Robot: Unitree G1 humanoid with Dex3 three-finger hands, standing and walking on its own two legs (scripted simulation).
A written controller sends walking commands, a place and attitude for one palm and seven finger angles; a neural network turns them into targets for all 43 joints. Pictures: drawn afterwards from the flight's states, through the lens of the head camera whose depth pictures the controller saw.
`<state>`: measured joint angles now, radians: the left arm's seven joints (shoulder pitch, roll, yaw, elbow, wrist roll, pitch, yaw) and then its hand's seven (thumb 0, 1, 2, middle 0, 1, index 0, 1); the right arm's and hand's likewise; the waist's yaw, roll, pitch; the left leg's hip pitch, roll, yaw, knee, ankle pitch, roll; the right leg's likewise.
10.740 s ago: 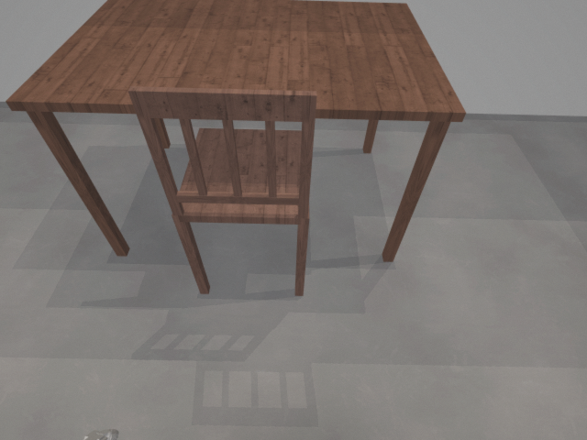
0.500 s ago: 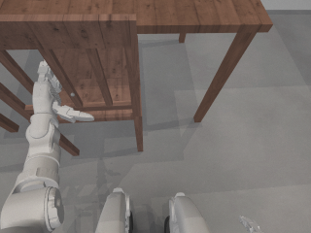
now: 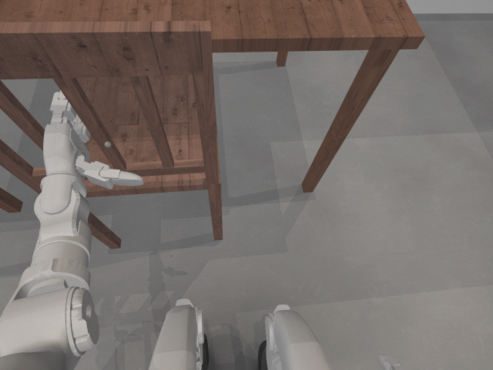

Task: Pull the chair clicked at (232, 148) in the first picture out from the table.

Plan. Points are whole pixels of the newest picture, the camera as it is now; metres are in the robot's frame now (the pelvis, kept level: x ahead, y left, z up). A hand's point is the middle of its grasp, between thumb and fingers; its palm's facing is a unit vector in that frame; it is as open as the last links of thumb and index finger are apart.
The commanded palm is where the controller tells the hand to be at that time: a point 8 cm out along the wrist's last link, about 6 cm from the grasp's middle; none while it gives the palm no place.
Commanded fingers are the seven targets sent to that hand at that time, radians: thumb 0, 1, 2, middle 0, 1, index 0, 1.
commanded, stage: push the fingers through the gap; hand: left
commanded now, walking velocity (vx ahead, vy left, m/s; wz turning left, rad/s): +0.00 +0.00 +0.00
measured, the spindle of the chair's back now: (97, 130) +0.49 +0.24 +0.03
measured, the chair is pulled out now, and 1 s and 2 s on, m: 0.00 0.00 0.03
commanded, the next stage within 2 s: hook a spindle and tug to test in 0.10 s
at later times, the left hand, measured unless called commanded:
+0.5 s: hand (111, 141) +0.46 +0.21 +0.04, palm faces +0.11 -0.99 -0.03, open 15.9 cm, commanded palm +0.44 +0.25 +0.04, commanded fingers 0.00 -0.44 0.32 -0.34 -0.96 -0.34 -0.96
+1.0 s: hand (110, 137) +0.47 +0.21 +0.04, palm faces +0.11 -0.99 -0.03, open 6.8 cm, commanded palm +0.45 +0.25 +0.04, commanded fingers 0.00 0.90 0.90 -0.50 -1.45 -0.50 -1.45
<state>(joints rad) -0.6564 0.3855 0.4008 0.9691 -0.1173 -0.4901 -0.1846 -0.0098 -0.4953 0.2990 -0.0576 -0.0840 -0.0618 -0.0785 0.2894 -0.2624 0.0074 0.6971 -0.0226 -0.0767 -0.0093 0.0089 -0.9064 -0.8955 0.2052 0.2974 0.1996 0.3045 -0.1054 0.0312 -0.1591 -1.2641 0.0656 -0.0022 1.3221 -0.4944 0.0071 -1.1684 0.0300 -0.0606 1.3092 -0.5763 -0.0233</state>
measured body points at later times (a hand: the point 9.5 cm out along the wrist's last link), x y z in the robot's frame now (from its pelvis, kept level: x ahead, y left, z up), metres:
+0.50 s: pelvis +0.00 +0.00 +0.00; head +0.13 +0.02 +0.43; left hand +0.45 +0.26 +0.05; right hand +0.07 -0.27 -0.12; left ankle +0.06 +0.12 -0.61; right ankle +0.02 -0.11 -0.61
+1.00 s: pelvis +0.00 +0.00 +0.00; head +0.14 +0.02 +0.43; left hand +0.46 +0.26 +0.04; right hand +0.07 -0.27 -0.12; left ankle +0.06 +0.12 -0.61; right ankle +0.02 -0.11 -0.61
